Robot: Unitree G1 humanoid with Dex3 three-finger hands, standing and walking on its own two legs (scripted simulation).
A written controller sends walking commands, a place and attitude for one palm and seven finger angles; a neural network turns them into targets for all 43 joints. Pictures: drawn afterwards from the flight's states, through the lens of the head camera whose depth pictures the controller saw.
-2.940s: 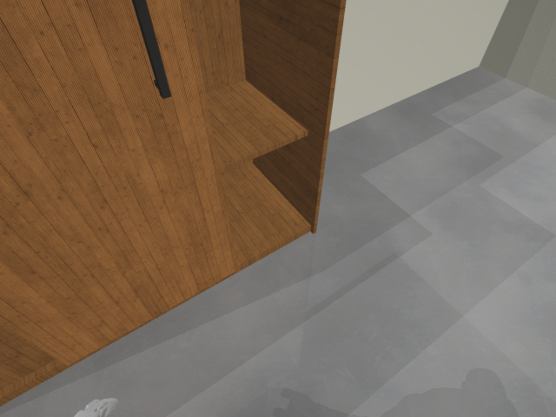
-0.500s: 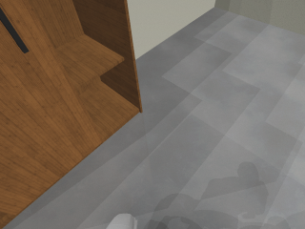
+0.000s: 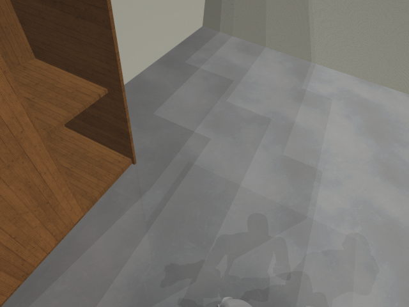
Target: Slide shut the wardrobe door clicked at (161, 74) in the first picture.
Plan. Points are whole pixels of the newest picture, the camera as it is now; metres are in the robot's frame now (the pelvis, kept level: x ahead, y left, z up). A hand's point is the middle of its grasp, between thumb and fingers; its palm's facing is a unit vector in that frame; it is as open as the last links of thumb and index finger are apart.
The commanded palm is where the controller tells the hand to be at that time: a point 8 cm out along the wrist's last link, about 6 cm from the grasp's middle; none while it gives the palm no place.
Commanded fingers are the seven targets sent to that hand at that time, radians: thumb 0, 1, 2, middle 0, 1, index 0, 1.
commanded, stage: walk to a spot facing it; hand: left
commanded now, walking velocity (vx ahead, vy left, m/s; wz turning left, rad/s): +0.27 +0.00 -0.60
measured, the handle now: out of the picture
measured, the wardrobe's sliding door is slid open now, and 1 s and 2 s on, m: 0.39 0.39 0.39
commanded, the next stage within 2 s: turn to face it in 1.02 s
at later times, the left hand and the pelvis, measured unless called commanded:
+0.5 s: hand (173, 258) +0.25 +0.08 -0.16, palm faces -0.43 -0.89 -0.14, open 7.4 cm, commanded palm none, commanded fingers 0.00 0.90 0.90 -0.20 -0.30 -0.20 -0.30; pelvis +0.06 -0.03 +0.00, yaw -20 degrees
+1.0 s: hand (189, 241) +0.31 +0.05 -0.18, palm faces -0.36 -0.91 -0.19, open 7.3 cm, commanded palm none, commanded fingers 0.00 0.90 0.90 -0.20 -0.30 -0.20 -0.30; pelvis +0.25 -0.13 -0.01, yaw -27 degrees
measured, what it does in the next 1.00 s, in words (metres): walks ahead, turning right: right foot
